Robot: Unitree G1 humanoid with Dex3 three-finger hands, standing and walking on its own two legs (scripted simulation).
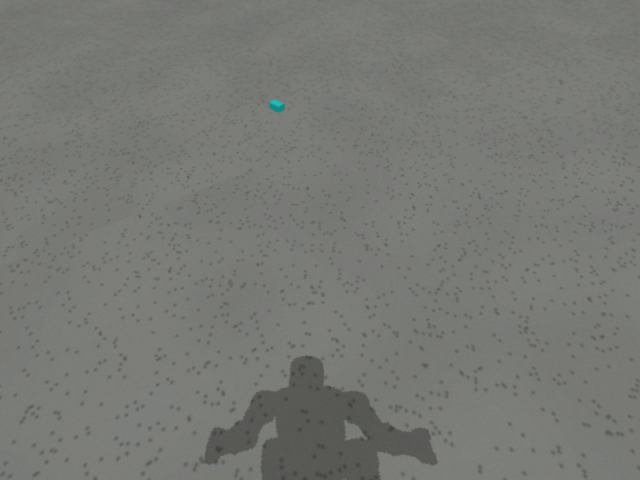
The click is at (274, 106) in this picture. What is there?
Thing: small box
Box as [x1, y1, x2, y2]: [269, 100, 284, 112]
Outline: 269,102 270,108 279,112 284,109 283,103 276,100 272,100
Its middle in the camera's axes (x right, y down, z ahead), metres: -0.26 -0.81 +2.33
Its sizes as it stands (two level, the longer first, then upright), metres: 0.080 0.046 0.038
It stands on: the floor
